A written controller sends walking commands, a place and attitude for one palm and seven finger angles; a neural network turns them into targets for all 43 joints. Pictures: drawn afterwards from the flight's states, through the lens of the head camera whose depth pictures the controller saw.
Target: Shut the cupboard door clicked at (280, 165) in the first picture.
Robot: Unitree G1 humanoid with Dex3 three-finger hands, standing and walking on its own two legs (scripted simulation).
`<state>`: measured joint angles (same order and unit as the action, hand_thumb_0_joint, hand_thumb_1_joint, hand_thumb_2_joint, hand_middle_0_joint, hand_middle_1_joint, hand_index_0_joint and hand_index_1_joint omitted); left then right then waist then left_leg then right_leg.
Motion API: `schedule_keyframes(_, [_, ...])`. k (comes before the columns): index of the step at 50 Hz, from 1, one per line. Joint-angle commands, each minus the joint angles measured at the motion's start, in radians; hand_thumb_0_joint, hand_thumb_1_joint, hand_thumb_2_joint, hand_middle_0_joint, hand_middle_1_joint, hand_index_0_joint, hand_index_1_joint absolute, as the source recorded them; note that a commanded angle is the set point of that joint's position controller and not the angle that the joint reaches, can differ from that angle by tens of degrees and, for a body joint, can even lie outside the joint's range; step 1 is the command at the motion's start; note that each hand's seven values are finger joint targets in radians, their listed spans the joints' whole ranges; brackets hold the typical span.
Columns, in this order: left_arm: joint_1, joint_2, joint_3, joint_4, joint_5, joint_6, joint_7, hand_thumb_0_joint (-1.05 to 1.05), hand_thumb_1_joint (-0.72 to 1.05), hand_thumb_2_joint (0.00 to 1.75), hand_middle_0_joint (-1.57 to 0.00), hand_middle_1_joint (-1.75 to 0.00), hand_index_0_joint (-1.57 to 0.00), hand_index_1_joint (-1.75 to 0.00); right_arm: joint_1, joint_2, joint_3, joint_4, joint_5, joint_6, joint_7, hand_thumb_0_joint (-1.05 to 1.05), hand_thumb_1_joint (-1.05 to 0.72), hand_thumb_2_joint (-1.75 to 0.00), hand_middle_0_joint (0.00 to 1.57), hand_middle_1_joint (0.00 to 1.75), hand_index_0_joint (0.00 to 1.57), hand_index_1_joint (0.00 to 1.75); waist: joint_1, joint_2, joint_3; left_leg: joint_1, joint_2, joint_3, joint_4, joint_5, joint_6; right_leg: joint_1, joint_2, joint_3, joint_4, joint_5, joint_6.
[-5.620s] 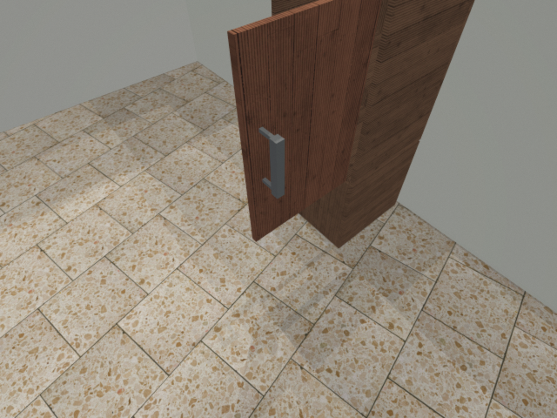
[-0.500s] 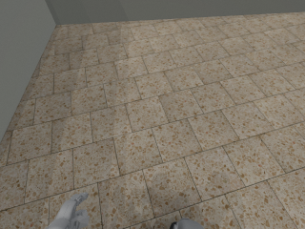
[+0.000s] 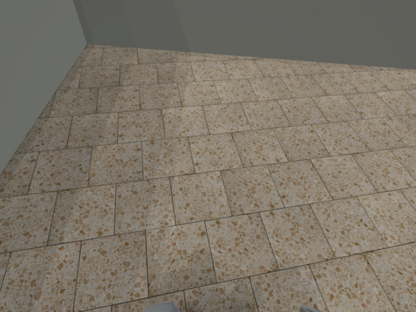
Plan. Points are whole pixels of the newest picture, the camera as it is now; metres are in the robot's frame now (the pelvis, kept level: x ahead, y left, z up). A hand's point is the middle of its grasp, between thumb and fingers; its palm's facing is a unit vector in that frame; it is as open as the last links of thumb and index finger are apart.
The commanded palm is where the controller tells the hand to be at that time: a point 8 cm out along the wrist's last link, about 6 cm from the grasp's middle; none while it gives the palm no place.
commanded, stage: walk to a spot facing it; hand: left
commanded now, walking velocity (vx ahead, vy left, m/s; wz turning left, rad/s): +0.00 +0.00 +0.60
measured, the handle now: out of the picture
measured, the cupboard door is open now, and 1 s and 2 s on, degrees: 90 90 90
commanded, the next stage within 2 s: none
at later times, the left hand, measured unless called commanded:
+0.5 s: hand (138, 308) +0.15 +0.15 -0.13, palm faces +0.26 -0.93 -0.28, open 7.4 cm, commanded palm none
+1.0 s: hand out of the picture -0.02 +0.14 -0.16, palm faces +0.62 -0.74 -0.27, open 7.4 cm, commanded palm none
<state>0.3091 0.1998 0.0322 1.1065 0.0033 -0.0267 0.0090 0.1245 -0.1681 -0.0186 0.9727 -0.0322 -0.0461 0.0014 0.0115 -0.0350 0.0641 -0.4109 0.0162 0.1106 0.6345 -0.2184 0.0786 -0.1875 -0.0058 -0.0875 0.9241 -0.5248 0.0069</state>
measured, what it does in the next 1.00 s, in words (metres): walks ahead, turning left: right foot, then left foot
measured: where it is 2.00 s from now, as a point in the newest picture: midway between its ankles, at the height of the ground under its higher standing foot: outside the picture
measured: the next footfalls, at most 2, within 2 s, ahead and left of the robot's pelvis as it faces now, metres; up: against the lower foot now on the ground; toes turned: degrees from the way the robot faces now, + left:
right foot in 0.40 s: +0.12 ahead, -0.17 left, +0.00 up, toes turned +12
left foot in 0.84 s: +0.07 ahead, +0.04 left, +0.00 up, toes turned +39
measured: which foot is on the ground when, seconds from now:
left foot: down 0.00-0.40, up 0.42-0.82, down 0.84-1.00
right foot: up 0.00-0.38, down 0.40-0.84, up 0.86-1.00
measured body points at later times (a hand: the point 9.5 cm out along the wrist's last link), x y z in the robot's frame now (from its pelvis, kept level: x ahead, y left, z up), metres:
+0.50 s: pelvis +0.07 -0.07 +0.01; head +0.12 -0.09 +0.46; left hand +0.13 +0.20 -0.11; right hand +0.18 -0.32 -0.15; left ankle +0.04 +0.06 -0.66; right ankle +0.08 -0.18 -0.72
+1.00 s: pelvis +0.08 -0.08 +0.01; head +0.11 -0.03 +0.45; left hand -0.05 +0.17 -0.14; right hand +0.34 -0.20 -0.12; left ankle +0.03 +0.02 -0.72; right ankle +0.13 -0.21 -0.65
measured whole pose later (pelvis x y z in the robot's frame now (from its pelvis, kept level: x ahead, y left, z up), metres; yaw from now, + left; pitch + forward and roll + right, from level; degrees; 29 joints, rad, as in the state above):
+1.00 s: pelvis +0.08 -0.08 +0.01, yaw +37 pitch +0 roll +0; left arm 0.19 0.28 0.07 0.94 0.02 0.07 0.01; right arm 0.09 -0.23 -0.04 0.87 -0.02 0.04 0.00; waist 0.03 -0.05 0.12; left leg -0.32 -0.02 0.05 0.59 -0.28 0.03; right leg -0.48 -0.11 -0.04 1.15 -0.46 0.08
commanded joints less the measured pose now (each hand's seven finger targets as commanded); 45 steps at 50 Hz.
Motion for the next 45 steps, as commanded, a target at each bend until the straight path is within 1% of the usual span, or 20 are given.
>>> schedule_keyframes(1, [-0.098, 0.083, 0.026, -0.13, 0.006, -0.008, 0.006, 0.0, 0.9, 0.9, -0.2, -0.3, -0.2, -0.3, 0.202, -0.193, -0.045, 0.01, 0.009, 0.016, -0.035, 0.0, -0.9, -0.9, 0.2, 0.3, 0.2, 0.3, -0.052, 0.167, -0.077, 0.218, 0.334, -0.429, -0.291, 0.597, 0.143, -0.318, -0.082, 0.105, 0.303, 0.032, 0.043])
schedule_keyframes(5, [-0.051, 0.063, 0.036, -0.133, 0.012, 0.03, 0.001, 0.0, 0.9, 0.9, -0.2, -0.3, -0.2, -0.3, 0.116, -0.207, -0.052, -0.024, 0.012, 0.022, -0.033, 0.0, -0.9, -0.9, 0.2, 0.3, 0.2, 0.3, -0.001, 0.137, -0.151, 0.18, 0.235, -0.302, -0.295, 0.457, 0.084, -0.261, -0.059, 0.08, 0.182, 0.128, 0.063])
schedule_keyframes(9, [-0.109, 0.066, 0.045, -0.177, 0.017, 0.045, 0.002, 0.0, 0.9, 0.9, -0.2, -0.3, -0.2, -0.3, 0.123, -0.217, -0.067, -0.035, 0.01, 0.038, -0.026, 0.0, -0.9, -0.9, 0.2, 0.3, 0.2, 0.3, -0.014, 0.144, -0.148, 0.169, 0.211, -0.355, -0.321, 0.252, 0.079, -0.296, -0.051, 0.078, 0.117, 0.164, 0.076])
schedule_keyframes(13, [-0.207, 0.07, 0.044, -0.23, 0.012, 0.046, 0.005, 0.0, 0.9, 0.9, -0.2, -0.3, -0.2, -0.3, 0.131, -0.23, -0.083, -0.044, 0.001, 0.054, -0.02, 0.0, -0.9, -0.9, 0.2, 0.3, 0.2, 0.3, -0.039, 0.19, -0.116, 0.147, 0.202, -0.412, -0.3, 0.223, 0.082, -0.252, -0.03, 0.073, -0.061, 0.12, 0.073])
schedule_keyframes(16, [-0.184, 0.077, 0.045, -0.24, 0.007, 0.041, 0.007, 0.0, 0.9, 0.9, -0.2, -0.3, -0.2, -0.3, 0.112, -0.248, -0.095, -0.06, 0.003, 0.067, -0.02, 0.0, -0.9, -0.9, 0.2, 0.3, 0.2, 0.3, -0.027, 0.214, -0.128, 0.116, 0.183, -0.451, -0.254, 0.265, 0.072, -0.135, 0.012, 0.062, -0.211, 0.125, 0.061])
schedule_keyframes(18, [-0.114, 0.098, 0.054, -0.229, 0.003, 0.032, 0.012, 0.0, 0.9, 0.9, -0.2, -0.3, -0.2, -0.3, 0.075, -0.242, -0.1, -0.081, 0.013, 0.073, -0.018, 0.0, -0.9, -0.9, 0.2, 0.3, 0.2, 0.3, 0.012, 0.191, -0.148, 0.021, 0.14, -0.446, -0.188, 0.227, 0.032, 0.048, 0.012, 0.064, -0.421, 0.269, 0.054])
schedule_keyframes(19, [-0.059, 0.158, 0.064, -0.224, 0.01, 0.02, 0.019, 0.0, 0.9, 0.9, -0.2, -0.3, -0.2, -0.3, 0.058, -0.207, -0.096, -0.098, 0.022, 0.073, -0.012, 0.0, -0.9, -0.9, 0.2, 0.3, 0.2, 0.3, 0.042, 0.063, -0.156, -0.107, 0.079, -0.391, -0.102, 0.07, -0.023, 0.203, -0.096, 0.163, -0.573, 0.302, 0.035])
schedule_keyframes(20, [-0.047, 0.258, 0.083, -0.223, 0.024, 0.013, 0.028, 0.0, 0.9, 0.9, -0.2, -0.3, -0.2, -0.3, 0.067, -0.133, -0.087, -0.118, 0.029, 0.07, -0.008, 0.0, -0.9, -0.9, 0.2, 0.3, 0.2, 0.3, 0.046, -0.251, -0.164, -0.261, -0.069, -0.166, 0.138, -0.276, -0.118, 0.283, -0.393, 0.426, -0.666, 0.373, -0.067])
schedule_keyframes(21, [-0.063, 0.265, 0.076, -0.237, 0.02, 0.016, 0.029, 0.0, 0.9, 0.9, -0.2, -0.3, -0.2, -0.3, 0.053, -0.174, -0.095, -0.123, 0.017, 0.072, -0.007, 0.0, -0.9, -0.9, 0.2, 0.3, 0.2, 0.3, 0.044, -0.246, -0.149, -0.233, -0.043, -0.138, 0.392, -0.428, -0.125, 0.14, -0.52, 0.463, -0.654, 0.528, -0.158])
schedule_keyframes(22, [-0.115, 0.228, 0.061, -0.253, 0.02, 0.016, 0.029, 0.0, 0.9, 0.9, -0.2, -0.3, -0.2, -0.3, 0.067, -0.173, -0.093, -0.123, 0.013, 0.078, 0.001, 0.0, -0.9, -0.9, 0.2, 0.3, 0.2, 0.3, 0.007, -0.139, -0.112, -0.217, -0.015, -0.156, 0.515, -0.371, -0.124, 0.074, -0.468, 0.356, -0.621, 0.601, -0.179])
schedule_keyframes(24, [-0.179, 0.148, 0.045, -0.264, 0.01, 0.013, 0.033, 0.0, 0.9, 0.9, -0.2, -0.3, -0.2, -0.3, 0.087, -0.151, -0.09, -0.077, 0.013, 0.101, 0.006, 0.0, -0.9, -0.9, 0.2, 0.3, 0.2, 0.3, -0.039, -0.155, -0.097, -0.222, 0.025, -0.135, 0.597, -0.254, -0.151, 0.084, -0.346, 0.189, -0.561, 0.802, -0.124])
schedule_keyframes(26, [-0.147, 0.138, 0.038, -0.262, 0.01, 0.008, 0.029, 0.0, 0.9, 0.9, -0.2, -0.3, -0.2, -0.3, 0.06, -0.139, -0.077, -0.091, 0.015, 0.106, 0.016, 0.0, -0.9, -0.9, 0.2, 0.3, 0.2, 0.3, -0.031, -0.166, -0.087, -0.219, 0.026, -0.093, 0.552, -0.208, -0.162, 0.119, -0.302, 0.071, -0.542, 0.924, -0.101])
schedule_keyframes(30, [-0.053, 0.165, 0.045, -0.241, 0.013, 0.006, 0.029, 0.0, 0.9, 0.9, -0.2, -0.3, -0.2, -0.3, -0.017, -0.124, -0.064, -0.107, 0.016, 0.11, 0.024, 0.0, -0.9, -0.9, 0.2, 0.3, 0.2, 0.3, 0.01, -0.138, -0.088, -0.182, 0.017, -0.042, 0.378, -0.196, -0.167, 0.198, -0.306, 0.02, -0.52, 1.008, -0.092])
schedule_keyframes(37, [-0.034, 0.209, 0.061, -0.231, 0.024, 0.012, 0.026, 0.0, 0.9, 0.9, -0.2, -0.3, -0.2, -0.3, -0.075, -0.133, -0.052, -0.147, 0.02, 0.1, 0.027, 0.0, -0.9, -0.9, 0.2, 0.3, 0.2, 0.3, 0.023, -0.188, -0.096, -0.037, 0.006, 0.015, 0.111, -0.211, -0.128, 0.188, -0.364, -0.02, -0.457, 0.99, -0.112])
schedule_keyframes(40, [-0.072, 0.227, 0.067, -0.238, 0.015, 0.013, 0.016, 0.0, 0.9, 0.9, -0.2, -0.3, -0.2, -0.3, 0.026, -0.17, -0.063, -0.132, 0.014, 0.092, 0.023, 0.0, -0.9, -0.9, 0.2, 0.3, 0.2, 0.3, -0.046, -0.115, -0.144, 0.198, -0.021, 0.037, -0.098, -0.043, -0.098, 0.075, -0.345, -0.09, -0.293, 0.917, -0.055])
schedule_keyframes(41, [-0.093, 0.214, 0.065, -0.253, 0.009, 0.015, 0.012, 0.0, 0.9, 0.9, -0.2, -0.3, -0.2, -0.3, 0.115, -0.228, -0.08, -0.114, 0.009, 0.084, 0.02, 0.0, -0.9, -0.9, 0.2, 0.3, 0.2, 0.3, -0.097, 0.0, -0.207, 0.396, 0.07, -0.061, -0.179, 0.16, -0.056, -0.075, -0.312, -0.122, -0.119, 0.726, -0.005])
schedule_keyframes(42, [-0.124, 0.14, 0.047, -0.296, 0.001, 0.021, 0.004, 0.0, 0.9, 0.9, -0.2, -0.3, -0.2, -0.3, 0.187, -0.352, -0.113, -0.106, 0.003, 0.076, 0.013, 0.0, -0.9, -0.9, 0.2, 0.3, 0.2, 0.3, -0.14, 0.325, -0.231, 0.546, 0.385, -0.485, -0.22, 0.564, 0.104, -0.389, -0.139, -0.125, 0.147, -0.049, 0.08])
schedule_keyframes(43, [-0.18, 0.154, 0.041, -0.326, 0.01, 0.039, 0.013, 0.0, 0.9, 0.9, -0.2, -0.3, -0.2, -0.3, 0.221, -0.378, -0.112, -0.087, 0.015, 0.086, 0.005, 0.0, -0.9, -0.9, 0.2, 0.3, 0.2, 0.3, -0.139, 0.259, -0.231, 0.509, 0.453, -0.522, -0.217, 0.715, 0.194, -0.445, -0.115, 0.026, 0.267, -0.15, 0.07])
schedule_keyframes(44, [-0.203, 0.163, 0.041, -0.338, 0.011, 0.044, 0.016, 0.0, 0.9, 0.9, -0.2, -0.3, -0.2, -0.3, 0.176, -0.354, -0.104, -0.102, 0.013, 0.086, 0.002, 0.0, -0.9, -0.9, 0.2, 0.3, 0.2, 0.3, -0.113, 0.124, -0.167, 0.419, 0.437, -0.435, -0.234, 0.547, 0.188, -0.437, -0.14, 0.063, 0.28, -0.095, 0.065])
schedule_keyframes(45, [-0.207, 0.148, 0.047, -0.314, 0.016, 0.048, 0.016, 0.0, 0.9, 0.9, -0.2, -0.3, -0.2, -0.3, 0.127, -0.324, -0.099, -0.12, 0.01, 0.078, -0.01, 0.0, -0.9, -0.9, 0.2, 0.3, 0.2, 0.3, -0.098, 0.176, -0.149, 0.368, 0.369, -0.452, -0.258, 0.487, 0.159, -0.447, -0.133, 0.065, 0.287, -0.041, 0.076])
